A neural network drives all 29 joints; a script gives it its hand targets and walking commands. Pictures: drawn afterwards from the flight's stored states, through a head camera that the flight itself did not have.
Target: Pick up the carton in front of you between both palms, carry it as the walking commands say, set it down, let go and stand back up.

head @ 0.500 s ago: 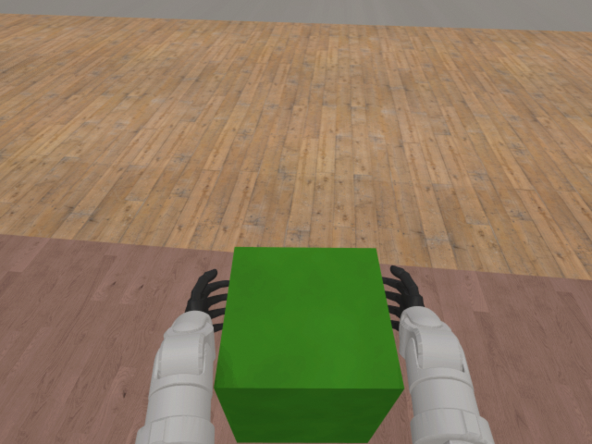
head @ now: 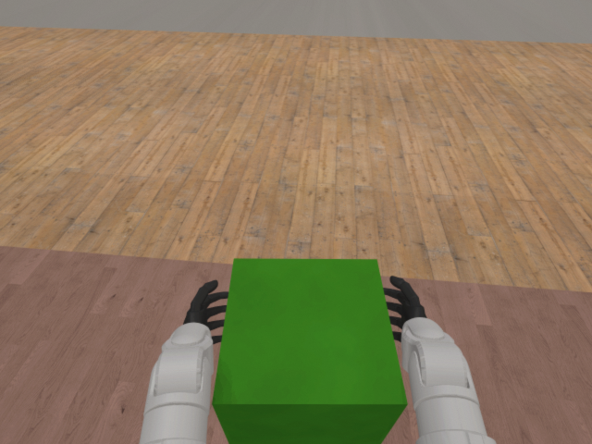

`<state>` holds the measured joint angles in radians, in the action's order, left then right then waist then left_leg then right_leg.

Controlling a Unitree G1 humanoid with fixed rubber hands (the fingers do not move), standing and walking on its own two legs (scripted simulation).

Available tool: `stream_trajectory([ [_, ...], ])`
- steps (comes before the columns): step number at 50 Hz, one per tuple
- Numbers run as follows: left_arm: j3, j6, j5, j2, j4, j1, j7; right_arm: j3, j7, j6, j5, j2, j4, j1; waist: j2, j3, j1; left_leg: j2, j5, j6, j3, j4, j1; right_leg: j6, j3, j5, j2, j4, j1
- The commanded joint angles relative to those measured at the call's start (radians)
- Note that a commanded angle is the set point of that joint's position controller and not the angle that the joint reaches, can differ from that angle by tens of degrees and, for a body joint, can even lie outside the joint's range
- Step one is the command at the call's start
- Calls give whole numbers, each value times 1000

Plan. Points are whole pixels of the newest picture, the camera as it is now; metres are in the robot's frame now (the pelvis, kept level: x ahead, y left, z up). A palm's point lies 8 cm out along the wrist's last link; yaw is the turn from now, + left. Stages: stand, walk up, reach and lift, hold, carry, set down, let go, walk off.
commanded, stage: reach and lift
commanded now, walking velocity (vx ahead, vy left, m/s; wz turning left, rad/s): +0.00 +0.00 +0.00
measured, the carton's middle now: (304, 362) +0.28 +0.00 -0.04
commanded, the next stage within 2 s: hold in 0.16 s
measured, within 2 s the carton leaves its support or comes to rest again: neither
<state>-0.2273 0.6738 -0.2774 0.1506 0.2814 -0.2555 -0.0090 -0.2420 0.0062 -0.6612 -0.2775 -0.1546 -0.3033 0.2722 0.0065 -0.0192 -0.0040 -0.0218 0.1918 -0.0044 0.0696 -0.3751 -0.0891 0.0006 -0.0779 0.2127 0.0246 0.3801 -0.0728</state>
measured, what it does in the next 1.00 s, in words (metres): stands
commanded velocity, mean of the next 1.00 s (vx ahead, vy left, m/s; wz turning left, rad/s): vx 0.00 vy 0.00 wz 0.00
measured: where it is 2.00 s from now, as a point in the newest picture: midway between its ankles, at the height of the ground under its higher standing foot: outside the picture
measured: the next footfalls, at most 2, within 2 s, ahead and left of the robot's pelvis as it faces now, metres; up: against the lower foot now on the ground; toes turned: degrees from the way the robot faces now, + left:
none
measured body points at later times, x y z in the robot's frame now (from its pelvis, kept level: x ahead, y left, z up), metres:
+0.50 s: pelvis -0.01 +0.00 +0.00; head -0.06 +0.00 +0.45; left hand +0.29 +0.15 +0.04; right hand +0.29 -0.15 +0.04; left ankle +0.01 +0.12 -0.75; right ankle +0.00 -0.12 -0.75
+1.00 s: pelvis -0.01 +0.00 +0.00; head -0.05 +0.00 +0.45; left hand +0.29 +0.15 +0.04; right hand +0.29 -0.15 +0.04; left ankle +0.01 +0.12 -0.75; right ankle +0.00 -0.12 -0.75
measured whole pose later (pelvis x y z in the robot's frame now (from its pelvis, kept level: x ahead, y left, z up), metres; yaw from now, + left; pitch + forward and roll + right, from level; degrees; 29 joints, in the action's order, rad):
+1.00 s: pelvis -0.01 +0.00 +0.00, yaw +0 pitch -8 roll +0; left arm -0.22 0.76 -0.28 0.15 0.22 -0.27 -0.01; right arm -0.24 0.01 -0.75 -0.28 -0.16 -0.24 0.28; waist 0.01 -0.04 0.00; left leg -0.02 0.18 0.00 0.07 -0.37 -0.05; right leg 0.00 -0.08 0.20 0.02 0.37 -0.03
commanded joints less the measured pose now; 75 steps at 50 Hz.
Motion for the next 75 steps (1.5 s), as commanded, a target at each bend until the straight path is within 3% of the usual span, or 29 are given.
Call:
stream_trajectory([
  [1, 521, -27, 235, 921, -54, -451, -222, 518, 224, 17, 229, -934, 36, 423, -6, 255, 0, -68, -253, -3, 9, 26, 110, 2, -8, -246, 65, -45, 28],
  [8, 528, -11, 240, 913, -73, -464, -221, 529, 222, 0, 235, -932, 57, 435, -3, 244, 1, -68, -217, 0, 6, 32, 108, 3, -8, -217, 63, -50, 28],
  [13, 588, 25, 281, 913, -163, -439, -213, 585, 214, -37, 271, -927, 146, 407, -4, 284, 6, -67, -277, -6, 11, 43, 147, 8, -12, -282, 62, -61, 68],
  [19, 524, 64, 240, 864, -109, -439, -210, 525, 217, -76, 236, -872, 101, 416, -3, 135, 2, -61, -93, 3, 0, 68, 91, -3, -5, -95, 57, -87, 10],
  [31, 527, 51, 246, 910, -69, -557, -222, 526, 232, -60, 240, -908, 60, 534, -5, 185, 6, -56, -33, 2, -4, 49, 93, -7, 4, -29, 52, -69, -11],
  [57, 546, 61, 259, 893, -139, -454, -212, 543, 221, -70, 252, -892, 127, 430, -6, 211, 3, -63, -191, -1, 5, 53, 131, 2, -3, -189, 61, -72, 42],
  [75, 546, 60, 258, 889, -133, -474, -215, 547, 220, -70, 253, -896, 124, 447, -3, 198, 3, -63, -137, 3, 1, 48, 111, 2, -2, -143, 58, -69, 26],
])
